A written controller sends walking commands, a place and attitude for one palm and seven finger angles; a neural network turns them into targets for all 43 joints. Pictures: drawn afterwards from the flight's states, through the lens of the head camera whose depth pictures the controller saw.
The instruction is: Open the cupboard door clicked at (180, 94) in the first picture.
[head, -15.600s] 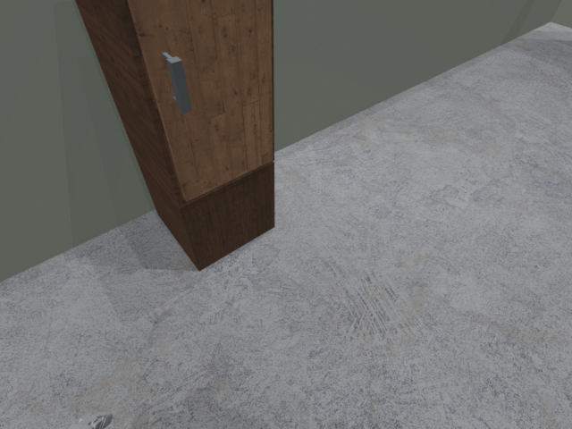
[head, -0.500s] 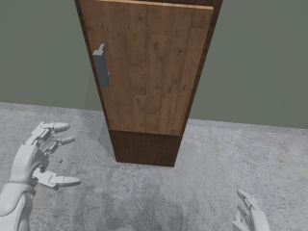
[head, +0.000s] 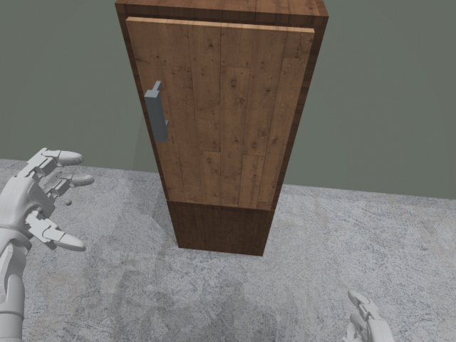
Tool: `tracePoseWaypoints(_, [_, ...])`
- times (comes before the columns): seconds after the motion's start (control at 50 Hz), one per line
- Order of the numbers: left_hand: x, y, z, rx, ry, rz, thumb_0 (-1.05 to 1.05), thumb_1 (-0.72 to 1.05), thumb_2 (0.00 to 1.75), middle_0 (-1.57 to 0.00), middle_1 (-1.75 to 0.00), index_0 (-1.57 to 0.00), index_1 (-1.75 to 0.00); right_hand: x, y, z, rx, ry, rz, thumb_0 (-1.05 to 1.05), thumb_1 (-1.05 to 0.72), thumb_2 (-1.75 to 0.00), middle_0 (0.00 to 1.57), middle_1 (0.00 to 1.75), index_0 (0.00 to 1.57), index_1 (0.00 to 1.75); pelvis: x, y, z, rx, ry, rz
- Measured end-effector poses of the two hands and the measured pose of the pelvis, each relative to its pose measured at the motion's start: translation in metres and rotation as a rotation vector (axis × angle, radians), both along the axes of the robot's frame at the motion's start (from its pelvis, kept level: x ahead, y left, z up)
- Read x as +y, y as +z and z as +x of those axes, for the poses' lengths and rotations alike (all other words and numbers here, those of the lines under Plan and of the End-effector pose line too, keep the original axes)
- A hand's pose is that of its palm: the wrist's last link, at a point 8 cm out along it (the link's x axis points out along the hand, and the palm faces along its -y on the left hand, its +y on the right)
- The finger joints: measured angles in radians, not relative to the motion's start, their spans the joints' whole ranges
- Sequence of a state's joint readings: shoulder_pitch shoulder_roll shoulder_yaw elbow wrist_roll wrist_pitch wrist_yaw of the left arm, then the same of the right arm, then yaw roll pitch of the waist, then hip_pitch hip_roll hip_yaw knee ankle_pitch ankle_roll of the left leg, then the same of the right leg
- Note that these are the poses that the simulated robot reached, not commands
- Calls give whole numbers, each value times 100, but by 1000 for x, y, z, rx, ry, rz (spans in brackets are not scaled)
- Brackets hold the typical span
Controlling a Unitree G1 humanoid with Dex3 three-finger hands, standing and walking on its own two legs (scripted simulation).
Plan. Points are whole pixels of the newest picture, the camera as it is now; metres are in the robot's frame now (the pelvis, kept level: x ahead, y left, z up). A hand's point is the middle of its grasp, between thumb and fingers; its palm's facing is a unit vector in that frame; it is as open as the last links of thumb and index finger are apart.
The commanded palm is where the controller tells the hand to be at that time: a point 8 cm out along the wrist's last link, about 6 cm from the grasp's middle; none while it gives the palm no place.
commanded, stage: raise the hand with hooked fingers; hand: left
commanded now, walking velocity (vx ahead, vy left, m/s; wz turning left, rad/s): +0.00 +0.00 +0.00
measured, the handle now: (159, 111) +0.57 +0.20 +0.08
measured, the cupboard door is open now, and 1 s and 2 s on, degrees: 0 0 0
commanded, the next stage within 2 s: move the hooked fingers beside the handle in 0.44 s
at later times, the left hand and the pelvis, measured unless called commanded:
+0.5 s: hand (82, 207) +0.29 +0.26 +0.11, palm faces +0.01 -1.00 -0.04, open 14.0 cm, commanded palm +0.26 +0.30 +0.11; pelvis +0.00 -0.02 +0.00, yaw +0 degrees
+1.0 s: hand (98, 175) +0.35 +0.26 +0.10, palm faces +0.00 -1.00 -0.01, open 14.0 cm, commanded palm +0.33 +0.31 +0.10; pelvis -0.01 -0.02 +0.00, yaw -1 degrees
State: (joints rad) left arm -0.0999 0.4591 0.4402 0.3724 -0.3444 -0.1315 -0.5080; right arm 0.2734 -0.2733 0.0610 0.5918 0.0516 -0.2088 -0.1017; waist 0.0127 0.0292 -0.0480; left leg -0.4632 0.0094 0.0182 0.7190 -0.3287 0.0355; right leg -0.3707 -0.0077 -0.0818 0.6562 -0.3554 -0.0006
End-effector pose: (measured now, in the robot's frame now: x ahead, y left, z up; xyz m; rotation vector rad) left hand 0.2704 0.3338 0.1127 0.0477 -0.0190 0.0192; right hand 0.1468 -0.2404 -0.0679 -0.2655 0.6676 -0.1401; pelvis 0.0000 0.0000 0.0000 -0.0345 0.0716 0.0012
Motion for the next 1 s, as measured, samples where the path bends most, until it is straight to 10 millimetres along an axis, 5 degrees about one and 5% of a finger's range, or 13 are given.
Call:
tracePoseWaypoints(0.26, [-17,-8,-2,17,-12,-14,-1,-50,30,-30,-120,-30,-120,-18,1,-12,10,-27,-6,2,-90,-89,21,30,21,30,-8,1,-3,-3,-11,9])
tracePoseWaypoints(0.62, [-26,-5,-4,11,-8,-16,-1,-50,30,-30,-121,-30,-120,-22,-2,-5,-15,-16,15,2,-90,-89,21,30,21,30,-18,1,-5,-5,-8,14])
tracePoseWaypoints(1.0, [-21,-7,63,24,-23,-34,-1,-50,30,-30,-121,-30,-120,-35,-16,-42,129,-82,-24,2,-90,-89,21,30,21,30,-16,-5,-7,45,-18,10])
